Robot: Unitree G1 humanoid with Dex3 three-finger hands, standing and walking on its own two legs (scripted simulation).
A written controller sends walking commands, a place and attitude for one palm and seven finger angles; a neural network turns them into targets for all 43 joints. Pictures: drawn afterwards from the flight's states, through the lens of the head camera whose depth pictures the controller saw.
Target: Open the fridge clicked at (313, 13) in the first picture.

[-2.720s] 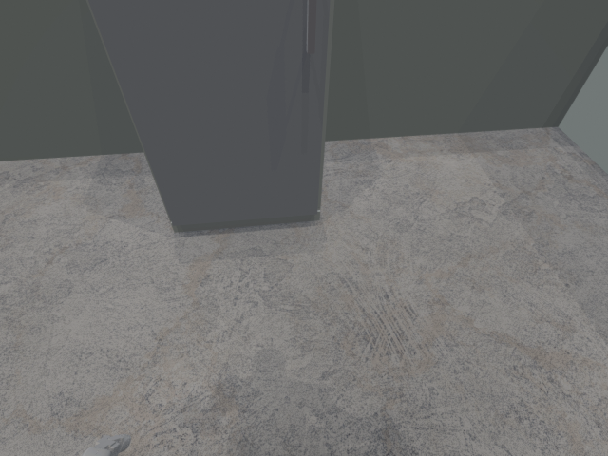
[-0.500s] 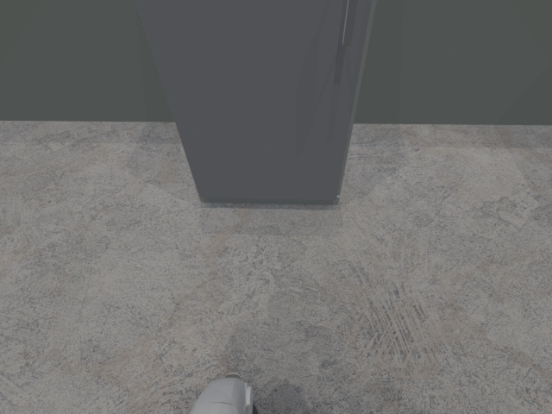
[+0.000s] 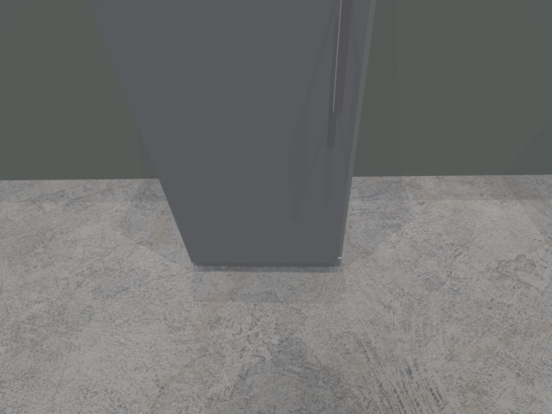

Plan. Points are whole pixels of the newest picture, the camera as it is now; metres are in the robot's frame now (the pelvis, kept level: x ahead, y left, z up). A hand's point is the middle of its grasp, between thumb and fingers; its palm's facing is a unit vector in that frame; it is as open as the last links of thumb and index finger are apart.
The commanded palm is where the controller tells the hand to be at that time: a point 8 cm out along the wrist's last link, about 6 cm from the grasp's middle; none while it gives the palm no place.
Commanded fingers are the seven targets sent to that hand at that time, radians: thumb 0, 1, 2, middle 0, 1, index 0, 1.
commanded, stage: take the last steps up to it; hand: right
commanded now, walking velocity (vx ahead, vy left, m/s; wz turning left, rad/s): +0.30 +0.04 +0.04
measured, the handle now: (341, 45) +0.82 -0.10 +0.20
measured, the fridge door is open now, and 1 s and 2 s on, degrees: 0 0 0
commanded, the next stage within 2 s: come to a stop and stand still in 0.72 s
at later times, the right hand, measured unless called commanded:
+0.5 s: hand (369, 374) +0.25 -0.13 -0.16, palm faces -0.01 +0.98 -0.19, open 7.3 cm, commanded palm none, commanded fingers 0.00 -0.90 -0.90 0.20 0.30 0.20 0.30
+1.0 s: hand (374, 337) +0.32 -0.15 -0.17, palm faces +0.05 +0.99 -0.13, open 7.4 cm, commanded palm none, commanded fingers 0.00 -0.90 -0.90 0.20 0.30 0.20 0.30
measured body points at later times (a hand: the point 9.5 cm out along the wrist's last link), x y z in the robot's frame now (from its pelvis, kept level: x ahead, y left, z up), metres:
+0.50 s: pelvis +0.17 +0.04 +0.00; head +0.20 +0.05 +0.45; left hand +0.06 +0.23 -0.15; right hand +0.25 -0.19 -0.14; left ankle +0.22 +0.16 -0.72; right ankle +0.07 -0.08 -0.68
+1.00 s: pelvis +0.32 +0.01 +0.02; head +0.33 -0.02 +0.47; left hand +0.40 +0.24 -0.11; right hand +0.31 -0.21 -0.15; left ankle +0.31 +0.16 -0.67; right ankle +0.35 -0.07 -0.72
